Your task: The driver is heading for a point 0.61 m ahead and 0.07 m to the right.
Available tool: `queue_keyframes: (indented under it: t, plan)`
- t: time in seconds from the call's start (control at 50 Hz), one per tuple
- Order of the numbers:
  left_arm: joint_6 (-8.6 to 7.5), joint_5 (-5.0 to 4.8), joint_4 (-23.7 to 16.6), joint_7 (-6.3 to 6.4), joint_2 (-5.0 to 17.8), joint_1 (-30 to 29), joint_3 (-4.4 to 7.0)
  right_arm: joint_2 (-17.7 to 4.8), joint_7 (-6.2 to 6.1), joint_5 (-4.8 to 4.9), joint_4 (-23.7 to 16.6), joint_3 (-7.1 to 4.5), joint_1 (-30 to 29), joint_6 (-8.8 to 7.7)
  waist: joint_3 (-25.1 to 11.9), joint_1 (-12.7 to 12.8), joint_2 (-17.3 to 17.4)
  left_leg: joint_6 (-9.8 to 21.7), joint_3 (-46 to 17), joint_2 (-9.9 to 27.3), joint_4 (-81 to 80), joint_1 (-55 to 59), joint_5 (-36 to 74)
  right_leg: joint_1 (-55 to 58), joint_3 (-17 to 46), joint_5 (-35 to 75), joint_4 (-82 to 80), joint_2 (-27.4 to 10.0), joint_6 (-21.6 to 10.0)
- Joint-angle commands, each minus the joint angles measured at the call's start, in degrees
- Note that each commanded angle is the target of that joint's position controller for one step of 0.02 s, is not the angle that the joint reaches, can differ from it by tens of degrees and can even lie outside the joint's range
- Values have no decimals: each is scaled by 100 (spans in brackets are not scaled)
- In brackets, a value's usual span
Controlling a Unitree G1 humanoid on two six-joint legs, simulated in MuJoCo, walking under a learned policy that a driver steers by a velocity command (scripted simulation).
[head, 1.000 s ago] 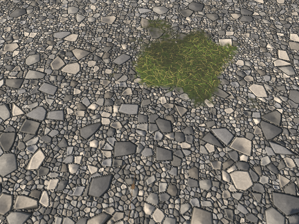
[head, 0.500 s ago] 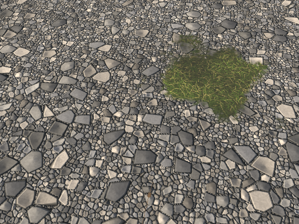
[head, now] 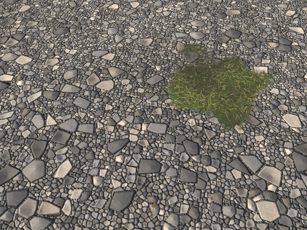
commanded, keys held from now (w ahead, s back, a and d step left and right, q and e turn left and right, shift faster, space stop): no key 1.00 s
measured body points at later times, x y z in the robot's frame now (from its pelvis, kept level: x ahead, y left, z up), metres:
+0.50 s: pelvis +0.01 +0.00 +0.00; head +0.01 +0.00 +0.45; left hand +0.00 +0.23 -0.16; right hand +0.00 -0.23 -0.16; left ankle -0.02 +0.10 -0.75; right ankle +0.02 -0.12 -0.75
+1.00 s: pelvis +0.01 +0.00 +0.00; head +0.02 +0.00 +0.45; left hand -0.01 +0.22 -0.17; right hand -0.01 -0.22 -0.16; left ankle -0.02 +0.10 -0.75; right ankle +0.02 -0.12 -0.75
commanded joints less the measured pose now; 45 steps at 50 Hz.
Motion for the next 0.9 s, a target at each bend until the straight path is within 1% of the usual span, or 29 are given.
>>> queue_keyframes:
  t: [0.02, 0.18, 0.36, 0.6, 0.9]
  plan:
    - [-42, -1, -33, 26, 500, 166, 53, -552, -20, 1, -54, -69, 169, -45, 129, -11, 64, 147, -620, 698, -502, -555, 365, 178, 511, 298, -246, -496, -135]
    - [-47, -6, 171, 52, 379, 288, -4, -422, -34, 1, 135, -22, 379, -50, 160, -18, 54, 142, -573, 675, -439, -561, 482, 115, 508, 328, -203, -501, -142]
    - [-53, -10, 298, 76, 266, 392, -37, -292, -49, -1, 253, 2, 566, -57, 180, -29, 35, 136, -534, 666, -367, -546, 607, 73, 502, 382, -158, -499, -152]
    - [-58, -13, 379, 101, 163, 519, -53, -161, -67, -4, 325, 8, 749, -61, 207, -37, 38, 127, -500, 666, -298, -525, 710, 47, 499, 446, -113, -494, -167]
    - [-63, -14, 415, 119, 69, 648, -52, -53, -82, -5, 351, 2, 910, -66, 248, -41, 46, 118, -475, 672, -251, -516, 763, 39, 497, 494, -82, -489, -180]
